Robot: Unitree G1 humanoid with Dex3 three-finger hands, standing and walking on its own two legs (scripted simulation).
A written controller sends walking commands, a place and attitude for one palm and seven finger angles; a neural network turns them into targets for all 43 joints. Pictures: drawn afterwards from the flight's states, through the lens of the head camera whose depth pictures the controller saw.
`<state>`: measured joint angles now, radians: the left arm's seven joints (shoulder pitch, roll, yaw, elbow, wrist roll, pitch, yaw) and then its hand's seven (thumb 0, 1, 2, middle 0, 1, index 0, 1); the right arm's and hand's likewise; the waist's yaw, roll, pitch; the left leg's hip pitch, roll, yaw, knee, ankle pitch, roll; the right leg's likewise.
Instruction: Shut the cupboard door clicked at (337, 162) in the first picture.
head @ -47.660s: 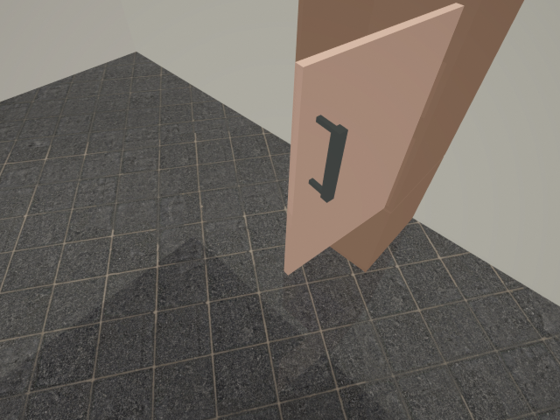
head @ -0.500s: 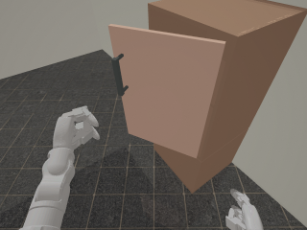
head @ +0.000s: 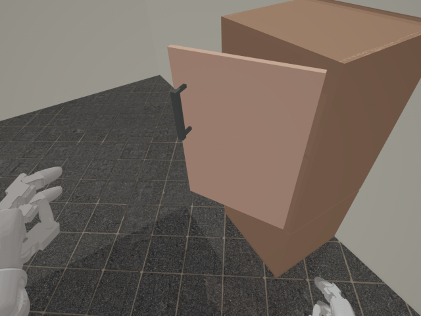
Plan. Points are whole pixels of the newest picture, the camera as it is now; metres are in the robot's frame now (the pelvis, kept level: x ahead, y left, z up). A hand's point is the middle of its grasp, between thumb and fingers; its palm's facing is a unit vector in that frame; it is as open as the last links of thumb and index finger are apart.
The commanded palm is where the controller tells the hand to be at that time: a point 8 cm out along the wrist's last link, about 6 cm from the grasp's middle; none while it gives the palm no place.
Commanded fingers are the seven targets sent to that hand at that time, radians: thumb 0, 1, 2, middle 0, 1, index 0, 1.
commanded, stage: draw the hand back to the body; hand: left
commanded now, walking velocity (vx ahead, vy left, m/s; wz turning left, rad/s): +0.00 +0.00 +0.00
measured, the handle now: (182, 112) +0.64 +0.16 +0.06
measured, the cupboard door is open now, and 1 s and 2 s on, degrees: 30 30 30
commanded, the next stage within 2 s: step back with the hand held close in 0.40 s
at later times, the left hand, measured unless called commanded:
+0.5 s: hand (52, 224) +0.19 +0.26 +0.16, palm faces +0.47 -0.79 -0.41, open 7.4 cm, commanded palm +0.14 +0.29 +0.17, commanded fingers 0.00 0.90 0.90 -0.20 -0.30 -0.20 -0.30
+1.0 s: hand (16, 247) +0.16 +0.29 +0.16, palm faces +0.42 -0.76 -0.50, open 7.4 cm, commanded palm +0.10 +0.32 +0.17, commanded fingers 0.00 0.90 0.90 -0.20 -0.30 -0.20 -0.30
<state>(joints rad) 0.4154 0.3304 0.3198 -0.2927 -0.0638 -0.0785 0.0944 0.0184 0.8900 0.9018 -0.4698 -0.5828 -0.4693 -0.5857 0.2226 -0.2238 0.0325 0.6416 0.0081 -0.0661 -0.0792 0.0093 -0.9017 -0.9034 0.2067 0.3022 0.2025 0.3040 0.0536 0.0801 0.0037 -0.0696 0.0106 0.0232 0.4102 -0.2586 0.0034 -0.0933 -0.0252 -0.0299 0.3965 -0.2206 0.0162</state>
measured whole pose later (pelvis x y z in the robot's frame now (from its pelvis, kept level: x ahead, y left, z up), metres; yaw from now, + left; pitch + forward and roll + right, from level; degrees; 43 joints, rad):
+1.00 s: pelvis -0.05 +0.02 -0.01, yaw -1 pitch +0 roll +0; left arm 0.53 0.44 0.44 -0.45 -0.05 -0.15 0.14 0.02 0.89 0.90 -0.21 -0.30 -0.21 -0.30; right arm 0.19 -0.23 0.00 0.55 0.02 0.00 -0.10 0.01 -0.90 -0.90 0.21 0.30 0.20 0.30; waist 0.00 0.01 0.00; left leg -0.31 -0.01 0.05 0.57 -0.25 0.04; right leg -0.33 -0.05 0.00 0.53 -0.19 0.05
